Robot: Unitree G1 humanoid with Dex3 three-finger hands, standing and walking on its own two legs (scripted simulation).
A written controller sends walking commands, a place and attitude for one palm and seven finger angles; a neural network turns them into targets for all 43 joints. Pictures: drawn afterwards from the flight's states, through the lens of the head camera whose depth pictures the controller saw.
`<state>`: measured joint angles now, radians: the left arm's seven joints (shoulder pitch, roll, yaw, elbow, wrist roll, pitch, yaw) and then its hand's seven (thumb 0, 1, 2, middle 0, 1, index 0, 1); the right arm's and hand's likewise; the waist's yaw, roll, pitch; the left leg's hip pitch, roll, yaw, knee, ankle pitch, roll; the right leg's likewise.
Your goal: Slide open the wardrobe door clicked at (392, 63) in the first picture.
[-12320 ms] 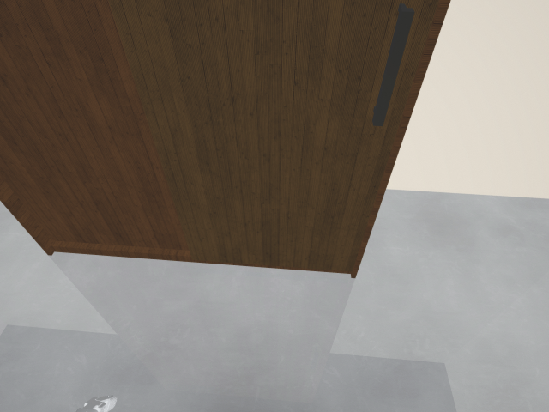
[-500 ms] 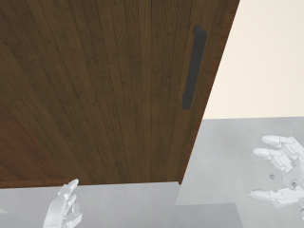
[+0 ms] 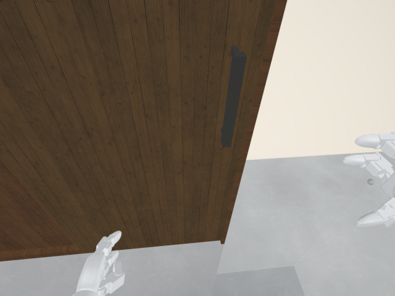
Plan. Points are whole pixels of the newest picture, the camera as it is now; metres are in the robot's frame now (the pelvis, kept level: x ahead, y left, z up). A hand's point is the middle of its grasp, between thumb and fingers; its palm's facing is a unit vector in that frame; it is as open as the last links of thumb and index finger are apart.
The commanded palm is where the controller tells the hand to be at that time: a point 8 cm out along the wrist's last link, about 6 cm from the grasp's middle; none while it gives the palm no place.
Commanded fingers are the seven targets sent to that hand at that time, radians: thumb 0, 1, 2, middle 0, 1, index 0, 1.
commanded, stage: raise the hand with hooked fingers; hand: right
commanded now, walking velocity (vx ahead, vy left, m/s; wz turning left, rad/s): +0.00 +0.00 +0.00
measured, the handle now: (229, 101) +0.51 -0.07 +0.15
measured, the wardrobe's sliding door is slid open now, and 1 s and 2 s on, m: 0.00 0.00 0.00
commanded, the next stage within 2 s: move the hooked fingers beside the handle in 0.52 s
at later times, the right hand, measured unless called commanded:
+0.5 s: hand (353, 169) +0.29 -0.26 +0.17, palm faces -0.01 +1.00 -0.09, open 14.0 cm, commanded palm +0.26 -0.30 +0.18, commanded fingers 0.00 0.50 -0.30 0.30 1.20 0.30 1.20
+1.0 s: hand (321, 151) +0.33 -0.22 +0.17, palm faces -0.05 +1.00 -0.05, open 14.0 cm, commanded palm +0.31 -0.26 +0.17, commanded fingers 0.00 0.50 -0.30 0.30 1.20 0.30 1.20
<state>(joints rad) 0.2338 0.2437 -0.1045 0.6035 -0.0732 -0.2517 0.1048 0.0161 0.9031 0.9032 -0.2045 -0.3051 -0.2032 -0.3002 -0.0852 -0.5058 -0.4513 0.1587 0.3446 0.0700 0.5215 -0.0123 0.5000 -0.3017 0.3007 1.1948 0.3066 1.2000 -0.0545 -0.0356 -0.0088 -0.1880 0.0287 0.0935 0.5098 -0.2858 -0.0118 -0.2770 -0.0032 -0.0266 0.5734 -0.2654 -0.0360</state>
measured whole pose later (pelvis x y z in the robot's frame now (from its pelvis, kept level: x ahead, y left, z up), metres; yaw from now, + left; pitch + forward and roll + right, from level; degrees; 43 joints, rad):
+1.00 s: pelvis +0.01 +0.02 +0.00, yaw +1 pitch -1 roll +0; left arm 0.23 0.26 -0.07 0.60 -0.09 -0.20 0.11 0.02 0.91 0.90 -0.20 -0.30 -0.20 -0.30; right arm -0.23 -0.46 -0.39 0.28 0.31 0.11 0.45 -0.01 0.50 -0.30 0.30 1.20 0.31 1.20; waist -0.02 -0.04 -0.03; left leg -0.20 0.01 0.08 0.52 -0.31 0.01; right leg -0.26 -0.02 -0.04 0.54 -0.27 -0.01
